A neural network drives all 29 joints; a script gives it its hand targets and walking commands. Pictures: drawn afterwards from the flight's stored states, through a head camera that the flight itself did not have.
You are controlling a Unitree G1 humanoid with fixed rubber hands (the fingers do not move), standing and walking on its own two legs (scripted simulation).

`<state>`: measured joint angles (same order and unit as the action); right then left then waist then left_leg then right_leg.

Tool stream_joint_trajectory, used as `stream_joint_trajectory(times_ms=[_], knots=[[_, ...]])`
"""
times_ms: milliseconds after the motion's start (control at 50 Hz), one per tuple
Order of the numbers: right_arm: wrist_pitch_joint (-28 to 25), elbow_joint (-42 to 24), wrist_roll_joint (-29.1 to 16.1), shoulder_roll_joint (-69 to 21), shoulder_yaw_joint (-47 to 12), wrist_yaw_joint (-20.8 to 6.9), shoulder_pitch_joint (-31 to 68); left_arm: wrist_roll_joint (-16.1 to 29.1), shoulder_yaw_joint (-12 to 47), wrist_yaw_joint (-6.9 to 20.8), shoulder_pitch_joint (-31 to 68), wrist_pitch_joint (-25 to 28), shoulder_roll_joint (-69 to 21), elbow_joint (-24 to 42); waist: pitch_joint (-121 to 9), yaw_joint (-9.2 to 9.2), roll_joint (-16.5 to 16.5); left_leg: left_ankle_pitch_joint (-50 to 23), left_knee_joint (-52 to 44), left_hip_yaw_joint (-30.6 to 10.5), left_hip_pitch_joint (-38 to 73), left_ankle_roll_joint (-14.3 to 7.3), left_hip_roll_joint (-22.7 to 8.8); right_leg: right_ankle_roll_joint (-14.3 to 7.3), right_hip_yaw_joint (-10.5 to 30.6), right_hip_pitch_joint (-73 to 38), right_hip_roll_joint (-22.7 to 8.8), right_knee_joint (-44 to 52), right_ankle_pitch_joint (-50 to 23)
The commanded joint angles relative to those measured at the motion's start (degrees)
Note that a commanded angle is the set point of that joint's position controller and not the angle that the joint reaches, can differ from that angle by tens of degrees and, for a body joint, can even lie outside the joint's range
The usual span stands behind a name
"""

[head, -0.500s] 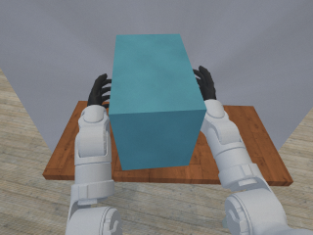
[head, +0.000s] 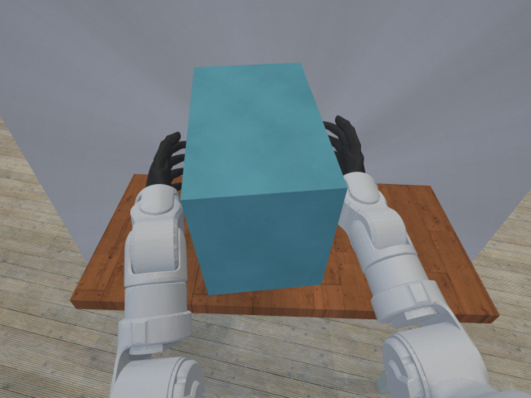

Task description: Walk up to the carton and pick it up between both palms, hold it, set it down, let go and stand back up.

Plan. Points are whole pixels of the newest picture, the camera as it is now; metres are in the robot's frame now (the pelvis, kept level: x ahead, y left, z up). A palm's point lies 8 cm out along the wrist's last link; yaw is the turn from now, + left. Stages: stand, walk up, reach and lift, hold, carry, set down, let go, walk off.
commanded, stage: hold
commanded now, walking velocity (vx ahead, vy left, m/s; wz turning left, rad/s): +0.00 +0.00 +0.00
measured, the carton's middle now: (256, 174) +0.40 +0.00 +0.16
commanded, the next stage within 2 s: none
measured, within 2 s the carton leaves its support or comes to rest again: neither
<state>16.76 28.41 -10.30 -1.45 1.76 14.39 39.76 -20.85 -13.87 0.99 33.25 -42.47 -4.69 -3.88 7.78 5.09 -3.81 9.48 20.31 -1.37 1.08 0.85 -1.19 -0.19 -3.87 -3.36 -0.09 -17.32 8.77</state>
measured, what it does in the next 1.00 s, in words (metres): stands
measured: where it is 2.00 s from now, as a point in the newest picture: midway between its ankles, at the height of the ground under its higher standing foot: outside the picture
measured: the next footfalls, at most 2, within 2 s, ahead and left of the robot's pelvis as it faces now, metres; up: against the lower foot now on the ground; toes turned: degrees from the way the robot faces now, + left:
none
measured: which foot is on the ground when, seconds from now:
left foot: down 0.00-1.00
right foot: down 0.00-1.00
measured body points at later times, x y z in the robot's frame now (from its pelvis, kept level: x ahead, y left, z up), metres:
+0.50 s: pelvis +0.00 +0.00 +0.00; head -0.03 +0.02 +0.45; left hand +0.38 +0.13 +0.17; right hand +0.38 -0.13 +0.18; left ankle +0.04 +0.13 -0.75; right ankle +0.03 -0.11 -0.75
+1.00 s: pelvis +0.00 +0.00 +0.00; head -0.03 +0.02 +0.45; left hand +0.37 +0.13 +0.17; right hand +0.38 -0.13 +0.18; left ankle +0.04 +0.13 -0.75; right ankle +0.03 -0.11 -0.75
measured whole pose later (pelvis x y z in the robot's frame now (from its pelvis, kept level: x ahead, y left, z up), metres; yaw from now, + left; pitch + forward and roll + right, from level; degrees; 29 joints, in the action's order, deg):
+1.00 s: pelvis +0.00 +0.00 +0.00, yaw +0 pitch -13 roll -1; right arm 16.8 28.3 -11.0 -1.1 0.4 14.6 38.3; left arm -21.6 -14.2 1.5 31.9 -43.3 -5.7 -2.9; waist 8.0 5.1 -3.2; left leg 9.9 20.2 -1.0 2.3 0.7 -1.2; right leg 0.0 -3.5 -4.5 -0.1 -17.2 9.1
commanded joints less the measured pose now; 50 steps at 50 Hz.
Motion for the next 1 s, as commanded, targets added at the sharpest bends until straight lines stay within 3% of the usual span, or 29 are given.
stream_joint_trajectory(times_ms=[0,20,80,120,160,180,200,240,300,340,380,400,460,480,500,540,560,580,620,640,680,700,720,760,800,840,880,900,980], knots=[[-4.07,-18.7,-3.54,-31.77,-23.75,-5.56,41.14,10.57,31.55,7.01,41.78,4.69,-32.45,10.31,-31.67,2.78,8.21,-15.52,-0.38,2.29,8.09,2.03,2.99,2.54,-1.63,-2.35,3.34,1.85,-10.73],[-3.8,-17.45,-3.74,-31.03,-24.23,-5.98,41.14,9.39,30.21,6.46,40.33,4.68,-31.27,9.66,-29.38,0.87,8.22,-15.03,-1.04,2.53,8.15,1.54,3.09,2.87,-2.17,-1.64,3.28,1.87,-9.42],[-2.98,-14.22,-2.93,-30.75,-23.13,-6.44,39.13,9.36,27.56,6.59,38.79,4.54,-31.33,8.11,-26.83,0.92,5.47,-13.28,-2.1,2.53,5.53,0.57,3.28,3.04,-1.82,-3.61,3.12,1.81,-10.14],[-3.47,-16.42,-2.98,-30.8,-22.84,-6.31,41.31,8.03,26.27,7.03,37.04,3.68,-30.11,4.79,-26.35,0.42,5.22,-8.72,-3.26,2.86,4.82,-0.27,3.56,3.04,-1.57,-2.57,2.72,2.78,-8.07],[-4.1,-21.28,-4.08,-31.64,-25.4,-5.79,41.6,9.51,28.25,6.96,38.21,4.29,-30.08,8.6,-31.01,0.58,5.36,-13.42,-1.72,3.12,5.95,-0.12,3.92,3.34,-1.37,-5.19,2.79,1.52,-14.03],[-3.74,-19.1,-3.86,-31.84,-25.17,-5.68,43.43,9.48,28.51,6.69,40.37,4.6,-31.3,7.95,-28.0,0.13,5.04,-12.31,-2.18,3.29,5.52,0.18,3.69,3.21,-1.11,-4.1,3.25,2.13,-11.15],[-3.09,-14.71,-3.77,-30.74,-23.42,-5.87,42.01,9.29,27.42,6.67,39.9,4.08,-30.57,5.63,-25.95,1.47,5.39,-11.75,-2.29,2.38,4.59,0.86,3.62,3.11,-1.38,-2.67,3.21,1.88,-10.7],[-3.98,-19.08,-3.69,-31.43,-23.92,-6.1,42.66,8.77,26.77,6.97,38.97,4.41,-30.35,7.36,-28.29,-0.09,4.59,-11.86,-2.57,3.26,5.72,0.2,3.55,2.83,-1.96,-3.19,3.22,2.2,-9.99],[-3.39,-17.46,-3.04,-31.57,-23.93,-6.27,40.28,7.43,24.03,7.03,37.58,4.7,-29.84,6.77,-27.88,-1.33,3.92,-11.29,-3.06,3.41,4.29,-0.17,3.75,3.28,-1.67,-5.05,2.99,1.57,-10.75],[-3.43,-14.11,-2.26,-31.18,-22.16,-6.39,39.93,8.6,26.42,6.93,41.37,4.95,-30.79,7.66,-27.85,0.51,5.79,-9.3,-3.34,2.88,4.72,0.46,3.42,2.55,-1.7,-2.97,3.26,2.26,-6.85],[-4.64,-18.19,-2.56,-31.76,-23.21,-6.47,43.61,9.61,26.83,7.28,40.45,5.15,-30.92,6.78,-29.73,0.49,2.73,-10.15,-2.96,2.88,5.77,-0.58,3.3,2.86,-2.0,-2.64,3.25,2.41,-8.58],[-4.37,-16.19,-2.56,-31.46,-22.94,-6.42,42.21,9.31,27.59,6.87,39.83,4.79,-30.71,6.11,-29.45,1.43,4.99,-9.58,-2.26,2.59,5.36,0.29,3.32,2.61,-1.81,-3.06,3.22,2.1,-8.88],[-4.34,-18.29,-2.35,-32.18,-24.44,-6.0,42.92,9.07,26.55,6.72,40.56,5.01,-29.67,6.81,-30.35,-0.33,4.25,-10.19,-2.38,3.35,5.29,-0.42,3.94,3.21,-1.81,-3.42,2.89,1.78,-10.86],[-4.17,-15.88,-2.68,-32.88,-23.56,-6.02,42.18,9.47,27.56,6.76,42.21,5.38,-30.34,6.87,-28.1,1.13,4.99,-9.92,-2.82,2.85,4.98,-0.26,3.6,3.33,-1.49,-3.29,2.61,2.0,-9.2],[-4.25,-16.74,-2.62,-32.91,-23.87,-6.14,40.83,9.0,27.94,6.68,41.56,5.45,-31.0,8.95,-30.1,0.08,5.92,-11.3,-1.98,3.51,6.06,0.37,3.63,2.7,-1.44,-3.97,3.03,1.71,-10.48],[-4.13,-14.74,-2.28,-31.51,-21.62,-6.41,43.63,9.51,28.0,6.78,42.56,5.29,-30.97,4.99,-25.72,1.22,6.45,-7.15,-3.06,2.67,4.04,0.4,3.53,2.75,-1.58,-1.02,2.77,2.79,-5.55],[-4.43,-15.06,-1.64,-31.45,-22.0,-6.35,42.74,9.3,28.28,6.7,44.85,5.76,-30.84,8.64,-30.77,1.38,6.66,-9.39,-2.7,2.65,4.79,0.71,3.3,2.68,-1.96,-3.29,2.67,1.91,-7.47],[-4.32,-14.76,-1.62,-31.55,-21.13,-6.32,44.56,8.76,26.14,6.76,43.3,5.33,-29.49,4.5,-29.59,0.77,6.46,-6.5,-3.29,2.69,5.01,0.06,3.48,2.71,-1.84,-2.71,2.19,2.84,-6.37],[-4.05,-14.19,-1.73,-30.76,-21.95,-6.9,42.0,7.93,25.78,6.72,38.95,4.77,-30.38,4.33,-27.89,-0.08,5.54,-7.89,-3.47,3.0,5.22,0.14,3.05,2.9,-1.95,-1.74,2.91,2.44,-6.56],[-4.35,-16.55,-1.48,-32.53,-23.0,-6.62,43.75,9.31,26.09,6.86,42.44,5.85,-29.75,6.26,-30.5,-0.01,3.88,-8.39,-3.17,3.25,4.18,-0.6,3.91,3.47,-2.03,-3.95,2.58,1.83,-8.77],[-3.99,-13.73,-1.6,-32.93,-22.59,-6.06,42.52,8.04,24.5,6.94,40.76,5.29,-28.15,3.59,-27.17,-0.02,3.92,-7.7,-2.79,3.18,3.53,-0.99,4.3,3.66,-0.89,-3.96,1.82,2.48,-10.68],[-4.71,-16.36,-2.51,-32.58,-23.23,-6.24,42.35,9.54,27.53,6.92,40.39,5.67,-31.31,6.85,-30.2,0.85,4.4,-10.87,-2.3,2.77,5.1,-0.5,3.85,3.74,-1.51,-3.89,2.37,1.52,-11.95],[-4.56,-19.04,-3.19,-32.64,-24.94,-5.94,41.14,9.53,28.85,6.75,40.0,5.78,-31.71,9.75,-32.24,0.46,6.4,-15.59,-1.35,2.99,7.44,0.53,3.54,3.63,-1.82,-4.85,2.77,0.55,-15.37],[-4.08,-20.38,-4.35,-31.86,-27.26,-5.39,39.39,10.84,31.03,6.37,38.53,5.79,-32.62,11.75,-35.66,0.76,6.59,-22.05,0.56,2.5,11.4,1.88,3.21,3.46,-1.83,-5.53,3.71,0.77,-17.28],[-2.36,-14.58,-4.0,-31.24,-24.74,-4.89,36.27,8.04,26.54,7.45,36.34,4.53,-28.03,8.53,-29.0,0.99,4.29,-16.32,-0.63,3.13,7.83,0.87,4.25,4.05,-1.14,-5.75,2.94,1.67,-15.86],[-2.26,-12.83,-2.84,-29.66,-21.95,-5.31,35.82,6.84,25.67,8.24,35.82,3.28,-28.83,6.16,-22.95,2.24,7.13,-12.82,-2.29,2.89,4.77,1.09,3.76,3.05,-1.38,-4.15,2.45,2.33,-13.09],[-2.22,-11.01,-2.8,-29.77,-21.82,-6.03,39.28,6.72,24.97,8.14,40.04,3.67,-28.25,6.37,-20.81,0.55,6.47,-6.85,-3.63,3.22,2.37,0.22,3.75,3.17,-1.46,-3.04,2.12,2.8,-6.43],[-2.37,-12.61,-2.95,-30.93,-23.33,-6.06,37.0,5.01,21.85,8.45,35.53,3.12,-27.61,6.03,-20.06,-1.2,4.2,-8.81,-4.0,3.88,2.66,-0.55,4.16,3.95,-1.28,-4.78,1.89,2.52,-9.19],[-4.62,-23.04,-5.42,-32.9,-26.46,-5.35,41.41,11.16,30.65,7.16,38.85,5.45,-31.75,13.55,-32.58,1.5,5.56,-20.97,0.62,2.77,8.75,1.75,3.44,3.74,-1.8,-4.35,3.81,0.22,-17.04]])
